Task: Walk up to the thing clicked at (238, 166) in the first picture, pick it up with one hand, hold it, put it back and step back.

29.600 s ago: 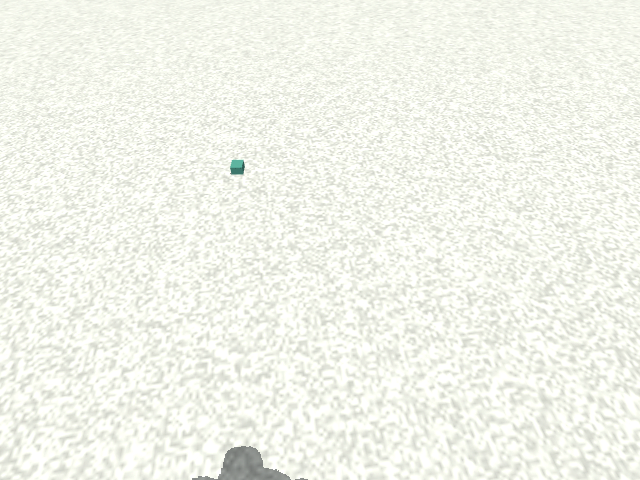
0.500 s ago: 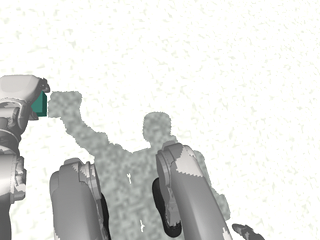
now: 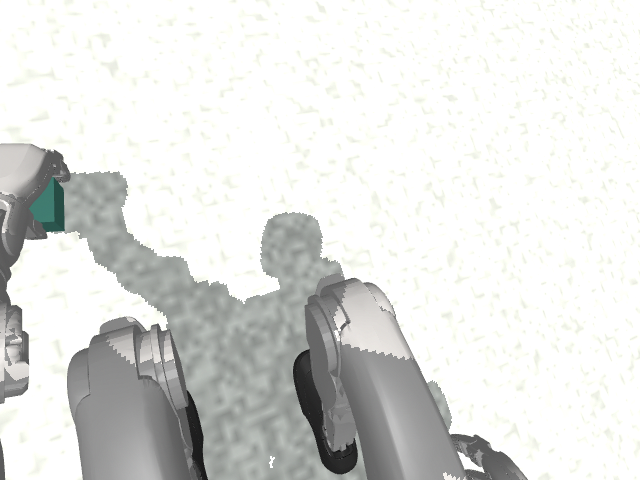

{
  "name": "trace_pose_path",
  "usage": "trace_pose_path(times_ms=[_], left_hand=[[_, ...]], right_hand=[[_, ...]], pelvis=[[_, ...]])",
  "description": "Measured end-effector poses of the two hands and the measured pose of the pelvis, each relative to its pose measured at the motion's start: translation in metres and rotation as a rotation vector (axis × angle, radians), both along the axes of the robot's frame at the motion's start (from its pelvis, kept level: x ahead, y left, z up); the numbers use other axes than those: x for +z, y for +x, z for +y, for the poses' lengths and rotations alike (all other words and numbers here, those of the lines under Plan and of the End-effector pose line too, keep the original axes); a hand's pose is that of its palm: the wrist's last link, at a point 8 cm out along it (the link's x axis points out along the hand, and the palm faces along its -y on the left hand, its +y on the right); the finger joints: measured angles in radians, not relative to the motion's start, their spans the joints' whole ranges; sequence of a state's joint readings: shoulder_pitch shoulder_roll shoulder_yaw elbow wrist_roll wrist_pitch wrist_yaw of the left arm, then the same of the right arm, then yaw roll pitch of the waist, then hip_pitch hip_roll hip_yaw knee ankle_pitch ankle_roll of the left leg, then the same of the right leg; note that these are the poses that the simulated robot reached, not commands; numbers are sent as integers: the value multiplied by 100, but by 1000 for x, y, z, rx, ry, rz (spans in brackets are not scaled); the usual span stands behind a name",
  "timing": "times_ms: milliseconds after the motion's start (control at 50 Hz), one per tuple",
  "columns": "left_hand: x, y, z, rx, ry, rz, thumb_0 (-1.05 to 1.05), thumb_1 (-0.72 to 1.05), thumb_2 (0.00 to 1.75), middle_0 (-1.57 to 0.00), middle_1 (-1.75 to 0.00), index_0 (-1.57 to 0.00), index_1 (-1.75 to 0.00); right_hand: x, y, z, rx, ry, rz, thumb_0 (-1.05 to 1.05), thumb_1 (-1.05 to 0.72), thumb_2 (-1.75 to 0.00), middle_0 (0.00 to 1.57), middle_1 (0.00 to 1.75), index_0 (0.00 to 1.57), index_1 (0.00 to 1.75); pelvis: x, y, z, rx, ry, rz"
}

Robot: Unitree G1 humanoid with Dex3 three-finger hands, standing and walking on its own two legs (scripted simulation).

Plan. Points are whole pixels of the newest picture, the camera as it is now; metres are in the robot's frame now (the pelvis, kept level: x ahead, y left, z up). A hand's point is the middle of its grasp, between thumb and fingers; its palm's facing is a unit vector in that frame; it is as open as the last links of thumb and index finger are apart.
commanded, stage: lower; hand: left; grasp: from above
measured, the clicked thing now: (29, 205) +0.48 +0.29 -0.22
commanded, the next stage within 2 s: rest in 0.14 s
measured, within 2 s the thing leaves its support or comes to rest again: rests again in 1.18 s
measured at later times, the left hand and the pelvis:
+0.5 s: hand (44, 210) +0.48 +0.28 -0.23, palm faces -0.47 -0.04 -0.88, open 8.7 cm; pelvis +0.00 +0.00 -0.02, yaw -3 degrees
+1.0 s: hand (54, 215) +0.48 +0.28 -0.26, palm faces -0.46 -0.06 -0.88, open 8.7 cm; pelvis +0.00 +0.00 -0.03, yaw -5 degrees
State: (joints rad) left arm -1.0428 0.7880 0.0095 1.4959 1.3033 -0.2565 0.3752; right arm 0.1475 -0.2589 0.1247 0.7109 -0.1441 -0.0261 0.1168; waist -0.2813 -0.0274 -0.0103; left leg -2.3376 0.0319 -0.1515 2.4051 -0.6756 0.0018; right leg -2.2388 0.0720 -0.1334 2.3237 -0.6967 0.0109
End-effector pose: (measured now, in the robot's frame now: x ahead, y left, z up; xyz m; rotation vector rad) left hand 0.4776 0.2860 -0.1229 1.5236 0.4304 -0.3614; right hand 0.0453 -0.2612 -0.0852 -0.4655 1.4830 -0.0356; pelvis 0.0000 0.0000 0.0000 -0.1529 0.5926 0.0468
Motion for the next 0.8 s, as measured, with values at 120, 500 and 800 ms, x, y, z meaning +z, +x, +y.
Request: trace_pose_path(times_ms=[120,500,800], left_hand=[[-15,0,-1,-8,-13,-5,-1,21,28,-84,-31,-86,-29],[-51,7,-3,9,-16,-16,-1,22,27,-81,-34,-84,-32],[-71,7,-3,22,-27,-26,-1,23,27,-80,-35,-83,-33]], right_hand=[[-2,0,-1,23,-8,3,0,-92,-90,20,30,20,30],[-1,-13,3,56,-18,30,0,-91,-90,20,30,20,30],[8,-19,-1,108,-34,40,0,-91,-90,20,30,20,30]], pelvis=[[-7,0,0,-5,-6,-14],[-20,1,1,-26,-31,-40],[-25,0,2,-41,-49,-75]])
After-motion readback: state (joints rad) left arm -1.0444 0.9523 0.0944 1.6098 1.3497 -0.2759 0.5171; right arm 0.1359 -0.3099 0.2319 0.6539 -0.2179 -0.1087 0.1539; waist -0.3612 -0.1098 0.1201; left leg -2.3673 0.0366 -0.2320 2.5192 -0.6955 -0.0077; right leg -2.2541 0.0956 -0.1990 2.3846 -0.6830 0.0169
